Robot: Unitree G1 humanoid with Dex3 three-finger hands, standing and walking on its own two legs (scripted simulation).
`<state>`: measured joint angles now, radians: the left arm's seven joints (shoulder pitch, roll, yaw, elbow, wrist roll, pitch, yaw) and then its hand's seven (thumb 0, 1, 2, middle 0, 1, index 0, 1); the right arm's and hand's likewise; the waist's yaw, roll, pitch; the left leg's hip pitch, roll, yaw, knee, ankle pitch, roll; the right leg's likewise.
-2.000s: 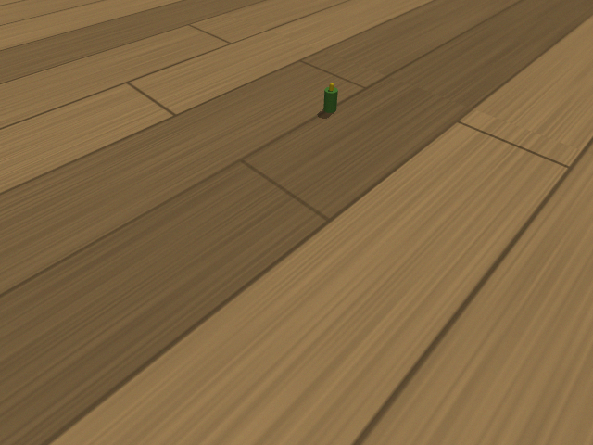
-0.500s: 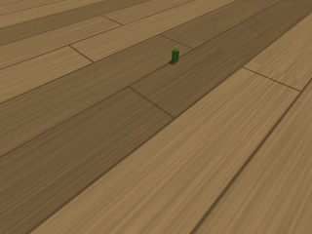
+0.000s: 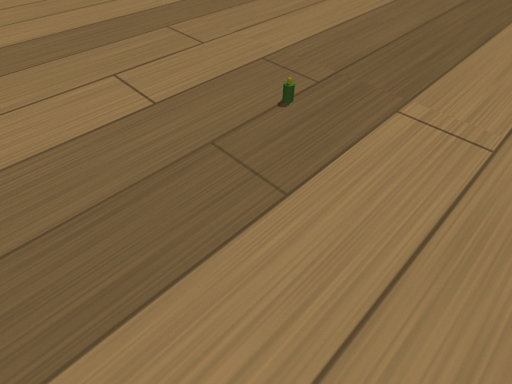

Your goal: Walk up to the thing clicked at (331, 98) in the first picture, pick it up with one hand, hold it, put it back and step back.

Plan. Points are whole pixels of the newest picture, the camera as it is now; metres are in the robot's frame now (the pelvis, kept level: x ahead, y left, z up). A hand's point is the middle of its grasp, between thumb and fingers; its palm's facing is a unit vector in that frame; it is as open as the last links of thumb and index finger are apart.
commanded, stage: stand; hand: left
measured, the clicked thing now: (288, 89) +2.23 -0.23 -0.69
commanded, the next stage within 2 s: walk up in 0.42 s
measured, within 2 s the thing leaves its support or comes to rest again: neither
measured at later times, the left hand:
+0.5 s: hand out of the picture +0.07 +0.26 -0.16, palm faces -0.05 -0.94 -0.33, open 7.4 cm
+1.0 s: hand (198, 331) +0.27 +0.13 -0.13, palm faces -0.09 -0.91 -0.40, open 7.4 cm
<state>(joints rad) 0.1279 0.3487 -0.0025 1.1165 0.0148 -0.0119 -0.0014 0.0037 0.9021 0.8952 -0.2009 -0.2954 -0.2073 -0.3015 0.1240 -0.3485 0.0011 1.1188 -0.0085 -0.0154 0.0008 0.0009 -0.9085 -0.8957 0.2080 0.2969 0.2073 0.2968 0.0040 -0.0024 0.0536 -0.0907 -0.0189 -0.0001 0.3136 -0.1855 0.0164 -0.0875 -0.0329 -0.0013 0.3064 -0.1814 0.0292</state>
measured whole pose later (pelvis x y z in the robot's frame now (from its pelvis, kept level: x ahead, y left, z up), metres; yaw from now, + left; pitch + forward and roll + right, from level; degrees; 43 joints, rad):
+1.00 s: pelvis +0.20 -0.14 -0.01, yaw -9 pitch -3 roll +1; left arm 0.29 0.37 0.06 1.00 0.01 -0.09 -0.08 0.00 0.90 0.89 -0.20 -0.30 -0.21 -0.30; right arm 0.19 -0.45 -0.07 0.98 -0.01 -0.05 0.09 0.01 -0.91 -0.90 0.20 0.30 0.20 0.30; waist 0.06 0.08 0.01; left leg -0.46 0.08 0.02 1.12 -0.24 0.03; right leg -0.15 -0.02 -0.06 0.45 -0.24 -0.02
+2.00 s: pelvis +0.80 -0.27 -0.01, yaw -11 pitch -2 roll -1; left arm 0.36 0.39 0.05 0.94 0.01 -0.11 -0.05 0.01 0.90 0.89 -0.20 -0.30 -0.21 -0.30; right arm 0.22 -0.45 -0.07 0.90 -0.01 -0.04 0.09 0.00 -0.91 -0.90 0.21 0.30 0.21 0.30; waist 0.05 0.08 0.05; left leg -0.56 0.07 -0.06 0.87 -0.17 -0.01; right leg -0.09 -0.01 -0.10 0.37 -0.25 -0.02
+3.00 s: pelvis +1.27 -0.33 -0.01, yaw -10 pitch -3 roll +0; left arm 0.32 0.38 0.04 0.89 0.02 -0.09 -0.05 0.00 0.90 0.89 -0.20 -0.30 -0.21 -0.30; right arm 0.28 -0.44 -0.07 0.89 -0.02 -0.03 0.07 0.00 -0.91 -0.90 0.21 0.30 0.21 0.30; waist 0.02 0.07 0.06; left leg -0.52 0.08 -0.06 0.85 -0.20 -0.02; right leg -0.12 -0.01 -0.10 0.40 -0.23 -0.04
